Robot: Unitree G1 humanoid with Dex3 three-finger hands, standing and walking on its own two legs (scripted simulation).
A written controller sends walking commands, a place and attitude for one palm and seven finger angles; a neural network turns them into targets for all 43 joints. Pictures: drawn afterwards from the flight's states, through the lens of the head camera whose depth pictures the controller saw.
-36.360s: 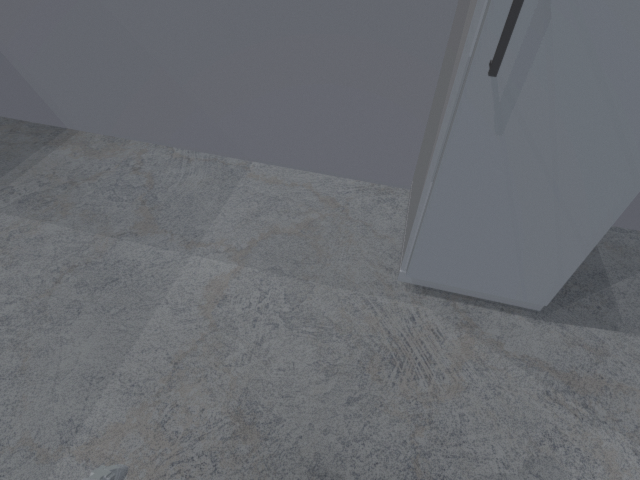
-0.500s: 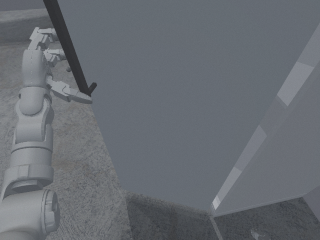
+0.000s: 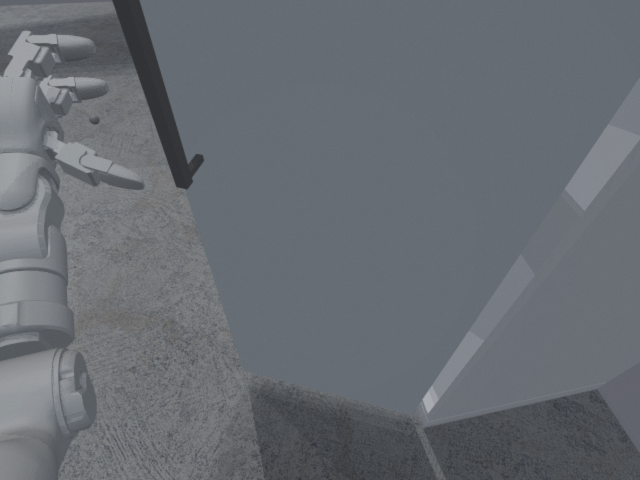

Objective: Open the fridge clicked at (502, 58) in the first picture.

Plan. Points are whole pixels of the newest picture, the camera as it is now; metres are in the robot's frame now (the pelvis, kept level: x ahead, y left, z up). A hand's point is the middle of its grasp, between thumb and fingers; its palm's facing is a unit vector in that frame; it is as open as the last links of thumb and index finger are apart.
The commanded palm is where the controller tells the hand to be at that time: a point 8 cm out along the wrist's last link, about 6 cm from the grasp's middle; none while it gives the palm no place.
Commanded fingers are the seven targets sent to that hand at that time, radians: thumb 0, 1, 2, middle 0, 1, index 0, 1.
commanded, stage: slip the hand off the handle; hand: left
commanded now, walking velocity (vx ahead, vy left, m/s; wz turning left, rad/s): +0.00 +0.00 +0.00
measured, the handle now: (163, 80) +0.48 +0.19 +0.26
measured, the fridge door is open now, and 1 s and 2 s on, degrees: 64 64 64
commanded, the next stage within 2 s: draw the hand back to the body in 0.88 s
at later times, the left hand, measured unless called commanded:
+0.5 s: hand (59, 168) +0.35 +0.25 +0.24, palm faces +0.25 -0.95 -0.17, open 14.6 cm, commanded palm +0.31 +0.30 +0.23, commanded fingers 0.00 -0.55 0.20 -0.25 -1.15 -0.25 -1.15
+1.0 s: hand (25, 204) +0.30 +0.27 +0.24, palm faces +0.26 -0.95 -0.16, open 14.7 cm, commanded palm +0.27 +0.31 +0.23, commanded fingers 0.00 -0.55 0.20 -0.25 -1.15 -0.25 -1.15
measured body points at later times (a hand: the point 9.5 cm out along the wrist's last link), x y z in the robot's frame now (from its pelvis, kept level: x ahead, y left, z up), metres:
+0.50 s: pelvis -0.01 -0.01 +0.00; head -0.02 -0.01 +0.45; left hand +0.33 +0.30 +0.25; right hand +0.13 -0.26 -0.10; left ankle +0.02 +0.12 -0.74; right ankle -0.02 -0.13 -0.74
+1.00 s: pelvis -0.01 -0.02 +0.00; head -0.02 -0.03 +0.45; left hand +0.28 +0.32 +0.24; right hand +0.17 -0.25 -0.09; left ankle +0.02 +0.12 -0.74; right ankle -0.02 -0.13 -0.74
